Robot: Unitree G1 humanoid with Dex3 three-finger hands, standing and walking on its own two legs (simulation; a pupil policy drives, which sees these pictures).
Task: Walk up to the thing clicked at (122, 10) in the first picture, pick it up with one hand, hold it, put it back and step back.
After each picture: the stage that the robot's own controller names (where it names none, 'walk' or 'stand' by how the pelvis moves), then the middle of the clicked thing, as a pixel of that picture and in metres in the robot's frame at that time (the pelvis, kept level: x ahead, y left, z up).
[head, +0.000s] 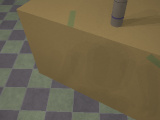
stand; (120, 3) +0.82 -0.18 +0.07
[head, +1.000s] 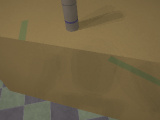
walk; (69, 6) +0.74 +0.10 +0.09
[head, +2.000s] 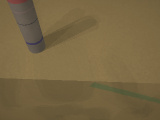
rise first; (28, 23) +0.52 +0.21 +0.11
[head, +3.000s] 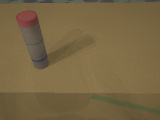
stand; (35, 43) +0.52 +0.21 +0.07
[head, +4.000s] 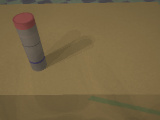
stand; (32, 45) +0.51 +0.22 +0.06
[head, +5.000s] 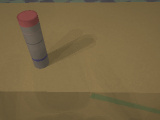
stand; (35, 42) +0.52 +0.21 +0.06
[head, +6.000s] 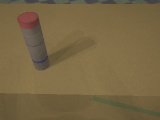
stand; (36, 44) +0.52 +0.21 +0.06
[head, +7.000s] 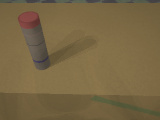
stand; (36, 44) +0.52 +0.21 +0.06
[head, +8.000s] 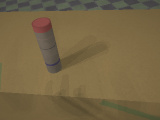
rise first; (48, 48) +0.52 +0.20 +0.07
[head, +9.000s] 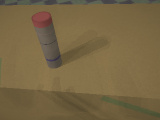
go down; (49, 43) +0.52 +0.20 +0.07
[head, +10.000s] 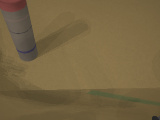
go down; (21, 30) +0.50 +0.18 +0.09
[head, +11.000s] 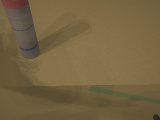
approach; (23, 28) +0.52 +0.19 +0.10
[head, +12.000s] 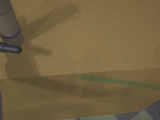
close in; (1, 13) +0.53 +0.21 +0.13
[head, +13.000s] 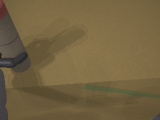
lift; (8, 41) +0.45 +0.21 +0.12
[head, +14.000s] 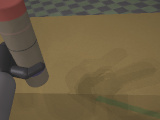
lift; (24, 48) +0.32 +0.17 +0.26
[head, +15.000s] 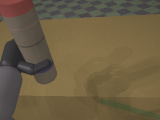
hold; (33, 45) +0.33 +0.14 +0.26
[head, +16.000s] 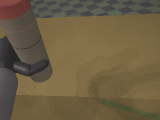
hold; (28, 44) +0.31 +0.15 +0.27
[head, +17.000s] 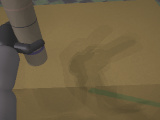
crouch; (26, 27) +0.42 +0.16 +0.23
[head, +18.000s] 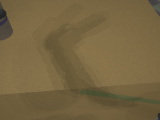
lower; out of the picture +0.50 +0.23 +0.26
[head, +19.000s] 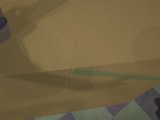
lower; out of the picture +0.54 +0.21 +0.14
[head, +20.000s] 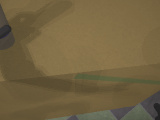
lower; out of the picture +0.52 +0.21 +0.14
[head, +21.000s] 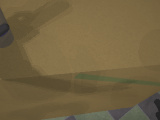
lower; out of the picture +0.52 +0.22 +0.14
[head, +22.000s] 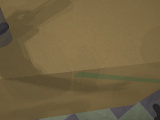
lower; out of the picture +0.53 +0.21 +0.14
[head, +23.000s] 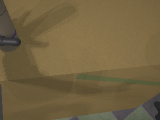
withdraw; out of the picture +0.51 +0.20 +0.14
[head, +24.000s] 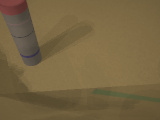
sink last; (24, 35) +0.48 +0.18 +0.12
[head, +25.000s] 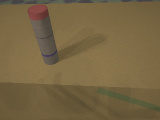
stand; (45, 37) +0.53 +0.20 +0.11
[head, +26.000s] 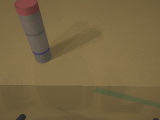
stand; (36, 34) +0.51 +0.20 +0.12
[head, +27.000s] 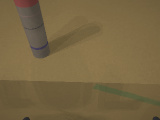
stand; (34, 28) +0.51 +0.20 +0.13
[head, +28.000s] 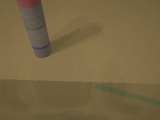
stand; (36, 28) +0.52 +0.19 +0.12
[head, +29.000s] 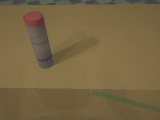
stand; (40, 43) +0.53 +0.20 +0.07
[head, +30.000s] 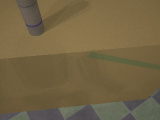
walk; (28, 6) +0.61 +0.22 +0.09
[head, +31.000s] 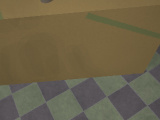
walk; out of the picture +0.90 +0.22 +0.09
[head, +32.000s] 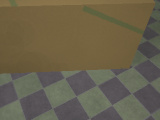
stand; out of the picture +1.15 +0.24 +0.08
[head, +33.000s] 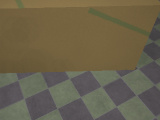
stand; out of the picture +1.15 +0.20 +0.06
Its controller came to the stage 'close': yes
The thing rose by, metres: 0.21
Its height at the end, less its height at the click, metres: +0.00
